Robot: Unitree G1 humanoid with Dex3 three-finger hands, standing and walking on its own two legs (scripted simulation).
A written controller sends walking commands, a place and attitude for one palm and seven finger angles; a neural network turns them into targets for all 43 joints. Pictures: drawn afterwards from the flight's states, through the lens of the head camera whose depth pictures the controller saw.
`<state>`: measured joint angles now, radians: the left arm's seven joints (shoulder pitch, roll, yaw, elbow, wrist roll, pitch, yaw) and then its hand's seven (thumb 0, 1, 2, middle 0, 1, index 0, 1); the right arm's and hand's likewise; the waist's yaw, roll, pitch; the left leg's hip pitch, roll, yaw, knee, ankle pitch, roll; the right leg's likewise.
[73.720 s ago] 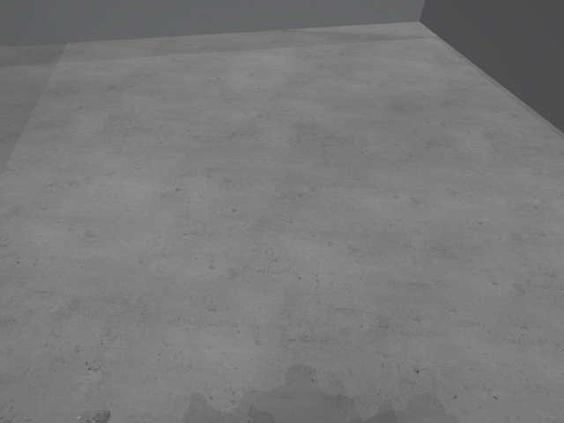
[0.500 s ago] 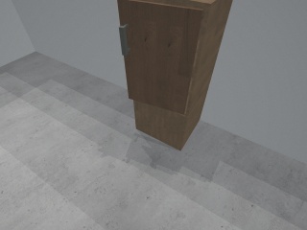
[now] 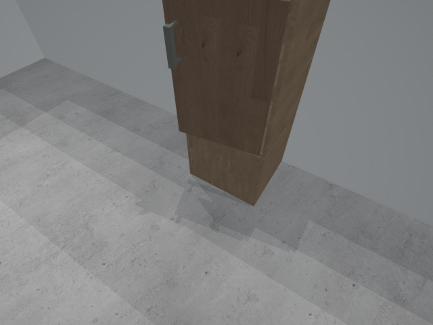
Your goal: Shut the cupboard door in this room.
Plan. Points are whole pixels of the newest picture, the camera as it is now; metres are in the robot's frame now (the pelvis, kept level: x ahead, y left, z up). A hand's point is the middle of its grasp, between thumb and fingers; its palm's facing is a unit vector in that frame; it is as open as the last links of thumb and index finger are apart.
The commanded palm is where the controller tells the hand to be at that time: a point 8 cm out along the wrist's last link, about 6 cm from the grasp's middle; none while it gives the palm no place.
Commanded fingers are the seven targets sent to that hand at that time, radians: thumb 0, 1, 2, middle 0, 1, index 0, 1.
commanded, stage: look to check the result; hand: left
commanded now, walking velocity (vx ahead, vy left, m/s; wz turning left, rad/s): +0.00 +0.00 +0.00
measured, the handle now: (173, 45) +0.92 +0.19 +0.07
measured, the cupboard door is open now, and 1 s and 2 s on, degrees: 9 9 9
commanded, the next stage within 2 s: walk to a spot facing it in 0.20 s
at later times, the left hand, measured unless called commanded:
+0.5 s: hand out of the picture -0.01 +0.17 -0.18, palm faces +0.09 -0.98 -0.20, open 7.4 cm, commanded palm none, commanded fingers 0.00 0.90 0.90 -0.20 -0.30 -0.20 -0.30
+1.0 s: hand out of the picture +0.03 +0.23 -0.16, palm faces +0.32 -0.89 -0.32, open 7.4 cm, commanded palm none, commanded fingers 0.00 0.90 0.90 -0.20 -0.30 -0.20 -0.30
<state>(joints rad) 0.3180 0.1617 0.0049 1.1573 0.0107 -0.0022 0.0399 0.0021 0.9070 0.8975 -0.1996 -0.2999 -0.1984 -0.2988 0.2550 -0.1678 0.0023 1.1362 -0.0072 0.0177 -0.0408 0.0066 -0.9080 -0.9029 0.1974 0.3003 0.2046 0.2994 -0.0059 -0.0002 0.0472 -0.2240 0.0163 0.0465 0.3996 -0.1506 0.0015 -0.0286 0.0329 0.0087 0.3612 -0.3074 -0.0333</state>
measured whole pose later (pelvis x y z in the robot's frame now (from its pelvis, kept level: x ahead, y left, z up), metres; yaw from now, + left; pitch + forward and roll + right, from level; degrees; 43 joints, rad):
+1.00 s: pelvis -0.01 -0.02 -0.01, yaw +20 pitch +2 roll -1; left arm 0.14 0.25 0.07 0.87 0.03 0.03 0.02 0.00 0.91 0.90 -0.20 -0.30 -0.20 -0.30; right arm 0.22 -0.24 -0.07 0.94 -0.03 0.07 -0.01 0.01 -0.90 -0.90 0.20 0.30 0.21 0.30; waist -0.04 0.04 0.06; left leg -0.40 -0.07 -0.16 0.47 -0.11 0.01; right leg -0.34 0.00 0.01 0.71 -0.41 0.04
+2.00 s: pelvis +0.05 +0.04 -0.02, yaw +61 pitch +0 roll +1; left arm 0.40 0.18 0.06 0.98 0.03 -0.02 -0.01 0.00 0.90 0.90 -0.20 -0.30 -0.20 -0.30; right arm 0.11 -0.22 -0.05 0.86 -0.03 0.01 0.05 0.01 -0.91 -0.90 0.20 0.30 0.20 0.30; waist 0.03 -0.03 0.10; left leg -0.38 0.03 0.12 0.59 -0.21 0.06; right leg -0.19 -0.21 -0.27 0.79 -0.48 0.06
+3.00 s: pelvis +0.18 +0.29 -0.01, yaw +83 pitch -1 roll +0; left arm 0.29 0.19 0.05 0.98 0.03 0.05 0.02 0.00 0.91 0.90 -0.20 -0.30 -0.20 -0.30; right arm 0.06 -0.18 0.00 0.91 -0.02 0.02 -0.02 0.01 -0.91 -0.90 0.20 0.30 0.20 0.30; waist 0.06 0.00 0.08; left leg -0.30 0.03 0.14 0.55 -0.23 0.06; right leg -0.42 -0.09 -0.03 0.93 -0.45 0.04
